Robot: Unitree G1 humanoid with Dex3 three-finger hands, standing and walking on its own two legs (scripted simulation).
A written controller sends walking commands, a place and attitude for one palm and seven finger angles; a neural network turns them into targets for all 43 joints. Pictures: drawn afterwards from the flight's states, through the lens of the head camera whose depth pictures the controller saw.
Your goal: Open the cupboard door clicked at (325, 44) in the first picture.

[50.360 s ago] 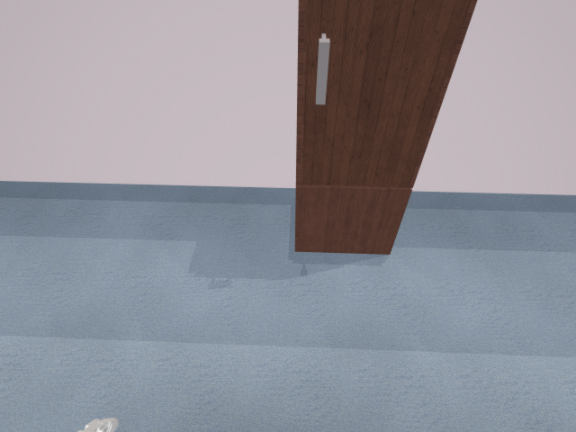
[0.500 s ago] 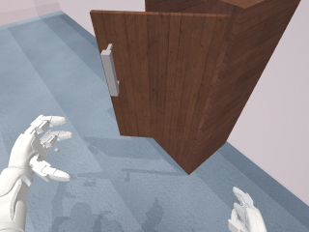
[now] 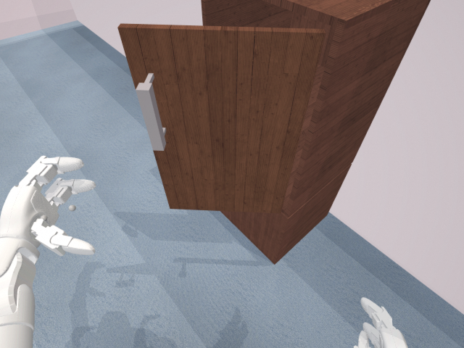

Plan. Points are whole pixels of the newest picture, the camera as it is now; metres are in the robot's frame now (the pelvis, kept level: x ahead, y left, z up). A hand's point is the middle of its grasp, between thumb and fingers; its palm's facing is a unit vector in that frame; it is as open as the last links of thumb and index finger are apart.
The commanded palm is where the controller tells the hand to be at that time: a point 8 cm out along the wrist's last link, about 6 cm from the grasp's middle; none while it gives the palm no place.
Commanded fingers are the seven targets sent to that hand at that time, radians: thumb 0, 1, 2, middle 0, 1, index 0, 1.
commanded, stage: raise the hand with hooked fingers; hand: left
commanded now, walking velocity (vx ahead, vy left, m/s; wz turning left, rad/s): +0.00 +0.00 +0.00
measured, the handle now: (155, 113) +0.56 +0.22 +0.10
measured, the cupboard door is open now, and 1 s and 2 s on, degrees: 46 46 46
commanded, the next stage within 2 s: move the hooked fingers beside the handle in 0.18 s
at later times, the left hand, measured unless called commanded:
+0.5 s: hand (76, 199) +0.30 +0.27 +0.11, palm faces +0.08 -1.00 -0.03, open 14.0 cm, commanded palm +0.29 +0.32 +0.11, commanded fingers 0.00 -0.50 0.30 -0.30 -1.20 -0.30 -1.20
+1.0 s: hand (97, 169) +0.38 +0.28 +0.10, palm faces +0.05 -1.00 -0.01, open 14.0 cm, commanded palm +0.36 +0.32 +0.11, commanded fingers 0.00 -0.50 0.30 -0.30 -1.20 -0.30 -1.20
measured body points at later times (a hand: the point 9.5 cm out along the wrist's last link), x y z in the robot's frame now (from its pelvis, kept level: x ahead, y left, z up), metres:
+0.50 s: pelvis -0.01 +0.00 +0.00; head +0.01 -0.01 +0.45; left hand +0.29 +0.33 +0.12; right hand +0.15 -0.24 -0.08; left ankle +0.00 +0.12 -0.72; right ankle +0.00 -0.11 -0.72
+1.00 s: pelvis -0.01 +0.00 -0.01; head +0.04 +0.01 +0.44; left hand +0.37 +0.33 +0.10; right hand +0.09 -0.27 -0.11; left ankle +0.00 +0.12 -0.72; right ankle +0.00 -0.11 -0.72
